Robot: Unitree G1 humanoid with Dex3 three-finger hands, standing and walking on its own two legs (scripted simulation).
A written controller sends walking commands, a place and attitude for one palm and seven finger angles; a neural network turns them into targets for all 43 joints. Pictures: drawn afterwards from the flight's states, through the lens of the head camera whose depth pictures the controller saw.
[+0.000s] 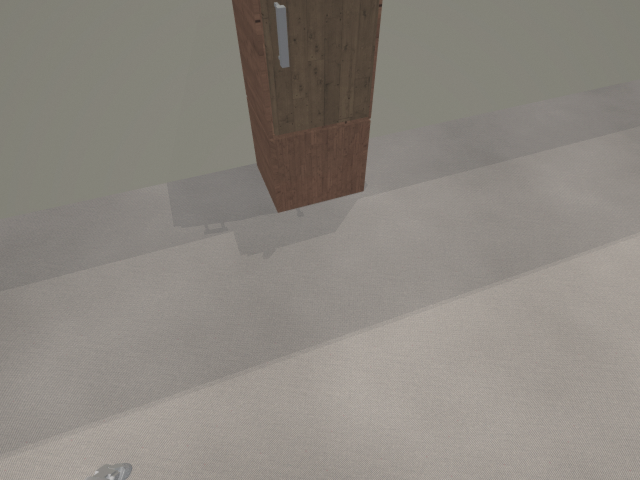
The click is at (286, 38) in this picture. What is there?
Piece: cupboard door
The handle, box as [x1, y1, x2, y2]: [274, 2, 289, 67]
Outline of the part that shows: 274,2 276,9 279,46 278,58 280,60 280,65 282,67 289,66 285,7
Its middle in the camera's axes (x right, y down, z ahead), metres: -0.13 -0.64 +1.22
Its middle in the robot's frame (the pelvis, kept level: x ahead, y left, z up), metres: +1.35 +0.19 +0.03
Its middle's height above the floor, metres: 0.80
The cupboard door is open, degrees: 0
